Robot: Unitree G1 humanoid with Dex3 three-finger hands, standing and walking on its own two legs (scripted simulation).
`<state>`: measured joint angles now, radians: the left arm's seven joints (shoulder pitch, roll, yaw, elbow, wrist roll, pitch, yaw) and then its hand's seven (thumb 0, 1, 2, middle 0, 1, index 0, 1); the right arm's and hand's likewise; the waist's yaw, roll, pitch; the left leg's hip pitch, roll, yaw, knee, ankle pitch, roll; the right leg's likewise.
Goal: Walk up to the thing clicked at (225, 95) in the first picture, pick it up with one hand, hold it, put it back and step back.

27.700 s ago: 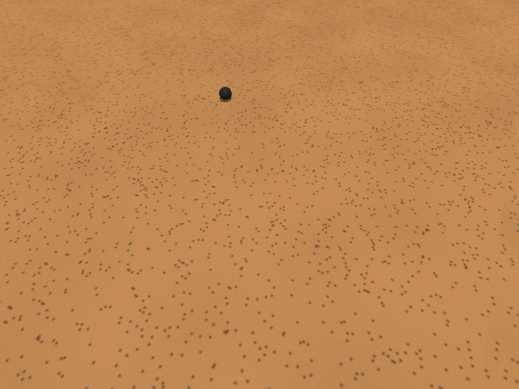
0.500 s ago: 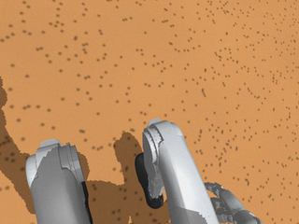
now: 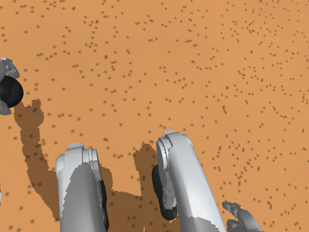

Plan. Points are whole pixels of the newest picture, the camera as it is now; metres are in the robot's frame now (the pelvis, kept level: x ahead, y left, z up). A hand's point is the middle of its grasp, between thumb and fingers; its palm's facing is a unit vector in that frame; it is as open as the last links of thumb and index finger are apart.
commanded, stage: lift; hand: left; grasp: from above
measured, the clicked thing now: (2, 91) +0.47 +0.34 -0.14
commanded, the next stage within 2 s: hold in 1.28 s
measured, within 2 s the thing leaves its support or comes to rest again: neither
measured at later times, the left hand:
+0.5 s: hand out of the picture +0.38 +0.31 +0.09, palm faces -0.42 -0.13 -0.90, open 10.5 cm
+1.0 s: hand out of the picture +0.34 +0.28 +0.24, palm faces -0.44 -0.11 -0.89, open 10.6 cm
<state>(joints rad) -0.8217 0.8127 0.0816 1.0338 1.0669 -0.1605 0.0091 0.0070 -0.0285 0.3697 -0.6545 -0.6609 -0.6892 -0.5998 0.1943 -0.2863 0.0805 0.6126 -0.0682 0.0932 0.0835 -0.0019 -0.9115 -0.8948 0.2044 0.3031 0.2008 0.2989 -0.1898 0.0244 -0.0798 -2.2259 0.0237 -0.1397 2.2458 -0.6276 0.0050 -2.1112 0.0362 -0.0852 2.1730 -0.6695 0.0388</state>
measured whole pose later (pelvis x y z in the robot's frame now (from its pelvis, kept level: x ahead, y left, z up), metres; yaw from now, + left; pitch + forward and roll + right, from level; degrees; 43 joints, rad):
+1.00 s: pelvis +0.04 +0.00 +0.31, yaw +6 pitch +14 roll -2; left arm -0.36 0.45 -0.15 0.85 1.00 -0.05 0.12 0.01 -0.02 0.50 -0.53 -0.77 -0.57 -0.72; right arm 0.24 -0.25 -0.02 0.74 0.03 -0.04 -0.05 0.00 -0.91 -0.89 0.20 0.30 0.20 0.30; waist -0.07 0.05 -0.13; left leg -0.95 0.05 -0.02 1.13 -0.43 0.00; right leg -0.89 0.02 0.00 1.09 -0.45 0.02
